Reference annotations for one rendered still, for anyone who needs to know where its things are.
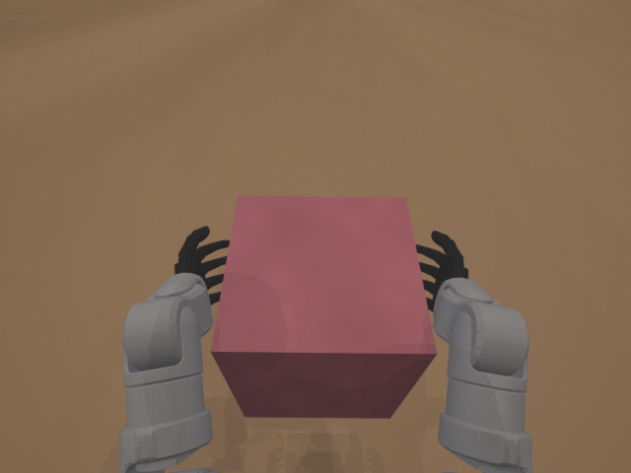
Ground carton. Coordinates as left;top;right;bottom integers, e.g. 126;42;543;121
211;196;437;419

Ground robot left hand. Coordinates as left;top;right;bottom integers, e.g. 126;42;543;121
175;226;230;305

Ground robot left forearm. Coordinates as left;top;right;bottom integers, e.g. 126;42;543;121
119;273;214;473

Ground robot right hand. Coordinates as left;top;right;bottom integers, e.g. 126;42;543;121
416;231;468;311

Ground robot right forearm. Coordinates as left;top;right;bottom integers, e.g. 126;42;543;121
433;278;532;473

